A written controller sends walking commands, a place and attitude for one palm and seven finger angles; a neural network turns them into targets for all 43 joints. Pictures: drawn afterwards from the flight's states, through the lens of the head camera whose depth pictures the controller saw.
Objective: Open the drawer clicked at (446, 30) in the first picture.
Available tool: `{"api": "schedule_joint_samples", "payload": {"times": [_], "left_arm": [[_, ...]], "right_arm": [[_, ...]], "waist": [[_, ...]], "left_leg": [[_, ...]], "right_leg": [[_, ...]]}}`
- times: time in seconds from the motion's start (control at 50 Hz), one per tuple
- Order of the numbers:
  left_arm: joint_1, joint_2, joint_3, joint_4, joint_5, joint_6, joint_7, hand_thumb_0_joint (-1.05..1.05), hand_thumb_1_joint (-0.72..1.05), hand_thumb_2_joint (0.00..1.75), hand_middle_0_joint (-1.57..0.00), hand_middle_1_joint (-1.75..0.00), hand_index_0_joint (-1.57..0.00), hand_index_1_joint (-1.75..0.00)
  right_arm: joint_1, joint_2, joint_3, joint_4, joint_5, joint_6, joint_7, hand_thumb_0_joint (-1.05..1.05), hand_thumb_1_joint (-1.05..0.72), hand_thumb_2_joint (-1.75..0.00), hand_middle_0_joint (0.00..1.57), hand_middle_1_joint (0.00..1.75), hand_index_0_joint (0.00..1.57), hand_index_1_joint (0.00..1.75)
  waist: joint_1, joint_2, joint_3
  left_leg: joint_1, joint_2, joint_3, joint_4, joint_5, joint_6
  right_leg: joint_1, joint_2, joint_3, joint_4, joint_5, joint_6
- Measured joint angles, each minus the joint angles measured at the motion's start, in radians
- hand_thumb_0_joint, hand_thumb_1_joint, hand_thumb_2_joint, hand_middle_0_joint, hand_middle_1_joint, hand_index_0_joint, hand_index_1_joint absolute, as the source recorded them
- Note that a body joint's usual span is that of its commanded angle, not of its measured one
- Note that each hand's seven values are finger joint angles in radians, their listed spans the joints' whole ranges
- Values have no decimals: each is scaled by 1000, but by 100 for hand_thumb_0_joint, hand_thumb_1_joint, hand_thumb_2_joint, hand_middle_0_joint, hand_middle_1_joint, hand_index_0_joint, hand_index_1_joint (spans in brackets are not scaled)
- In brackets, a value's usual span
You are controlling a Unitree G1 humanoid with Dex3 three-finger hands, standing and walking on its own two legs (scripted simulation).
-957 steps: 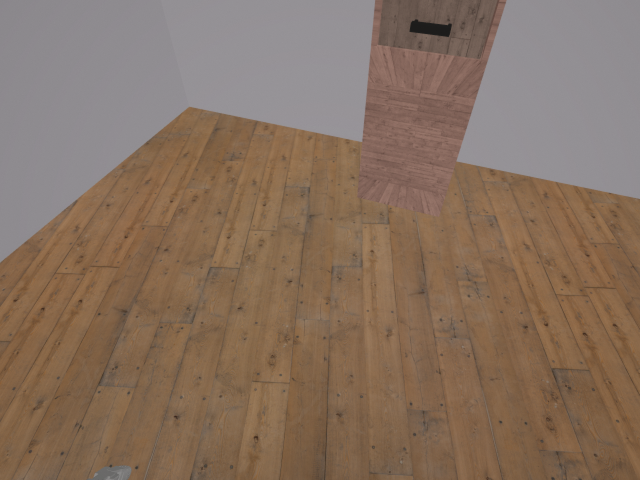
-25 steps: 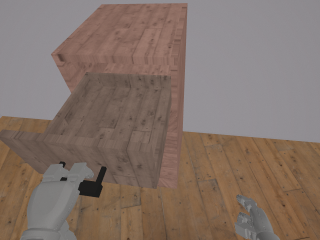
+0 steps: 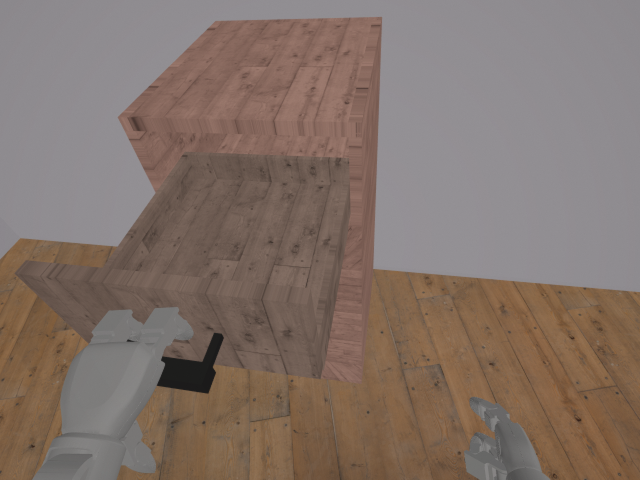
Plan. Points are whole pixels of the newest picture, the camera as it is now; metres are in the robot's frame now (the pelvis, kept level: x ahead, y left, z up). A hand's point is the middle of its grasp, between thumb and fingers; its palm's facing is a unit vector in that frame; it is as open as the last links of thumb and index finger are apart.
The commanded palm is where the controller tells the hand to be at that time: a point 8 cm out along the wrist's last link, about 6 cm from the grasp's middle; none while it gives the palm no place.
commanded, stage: lift the hand off the handle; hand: left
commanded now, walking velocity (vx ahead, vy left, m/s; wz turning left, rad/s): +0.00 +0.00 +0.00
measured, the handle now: (167, 353) +0.24 +0.22 +0.06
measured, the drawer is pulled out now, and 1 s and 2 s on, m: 0.30 0.30 0.30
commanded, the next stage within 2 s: draw the hand back to the body in 1.06 s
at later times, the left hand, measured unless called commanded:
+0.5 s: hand (105, 359) +0.19 +0.23 +0.14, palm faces +0.14 -0.10 -0.98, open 13.9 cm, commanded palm +0.16 +0.23 +0.20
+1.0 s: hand (84, 311) +0.20 +0.23 +0.21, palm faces +0.19 -0.08 -0.98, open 13.9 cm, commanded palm +0.17 +0.22 +0.26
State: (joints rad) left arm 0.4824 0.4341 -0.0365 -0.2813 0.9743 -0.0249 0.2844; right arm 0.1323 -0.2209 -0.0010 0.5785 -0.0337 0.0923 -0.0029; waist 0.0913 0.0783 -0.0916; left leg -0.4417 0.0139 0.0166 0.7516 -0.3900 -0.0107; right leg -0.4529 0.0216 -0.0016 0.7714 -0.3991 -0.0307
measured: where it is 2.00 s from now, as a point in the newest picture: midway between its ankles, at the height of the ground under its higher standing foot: outside the picture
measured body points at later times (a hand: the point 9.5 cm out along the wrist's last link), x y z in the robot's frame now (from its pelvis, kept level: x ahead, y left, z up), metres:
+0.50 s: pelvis +0.00 +0.01 +0.02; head -0.02 -0.03 +0.47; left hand +0.18 +0.24 +0.20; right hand +0.23 -0.18 -0.07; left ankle +0.00 +0.13 -0.71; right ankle +0.00 -0.10 -0.71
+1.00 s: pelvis -0.01 +0.01 +0.03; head -0.03 -0.04 +0.47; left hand +0.19 +0.23 +0.26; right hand +0.24 -0.17 -0.06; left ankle +0.00 +0.13 -0.71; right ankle +0.00 -0.10 -0.71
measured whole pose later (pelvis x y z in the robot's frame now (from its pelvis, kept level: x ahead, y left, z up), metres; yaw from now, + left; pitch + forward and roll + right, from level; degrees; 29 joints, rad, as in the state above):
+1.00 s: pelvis -0.01 +0.01 +0.03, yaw +1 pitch -3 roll +0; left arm 0.28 0.57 0.03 -0.58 0.79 0.14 -0.08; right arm 0.07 -0.27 0.05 0.57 0.03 0.12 0.02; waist 0.12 0.13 -0.02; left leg -0.16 0.00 0.01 0.47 -0.25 0.01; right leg -0.16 0.01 -0.01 0.47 -0.25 -0.01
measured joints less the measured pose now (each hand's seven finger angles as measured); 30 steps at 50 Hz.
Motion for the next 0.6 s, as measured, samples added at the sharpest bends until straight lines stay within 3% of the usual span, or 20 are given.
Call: {"api": "schedule_joint_samples", "payload": {"times": [0.32, 0.6], "left_arm": [[1, 31, 4, -157, -57, 71, -135, 0, -50, 30, -32, -120, -32, -120], [-94, 65, 9, -223, -96, 119, -246, 0, -50, 30, -32, -120, -32, -120]], "right_arm": [[-11, -33, 19, -26, 20, 16, 4, 2, -91, -90, 20, 30, 20, 30], [-31, -22, 47, -10, 36, 30, 6, 2, -91, -90, 20, 30, 20, 30]], "waist": [[23, 17, 23], [30, 36, 57]], "left_leg": [[130, -6, -3, -118, 52, 10], [231, -12, -6, -219, 103, 18]], "right_leg": [[140, -6, -2, -135, 59, 13], [250, -11, -4, -250, 116, 21]]}}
